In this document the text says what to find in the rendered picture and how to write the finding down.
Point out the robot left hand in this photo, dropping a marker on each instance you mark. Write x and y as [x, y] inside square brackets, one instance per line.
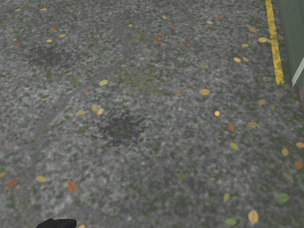
[58, 223]

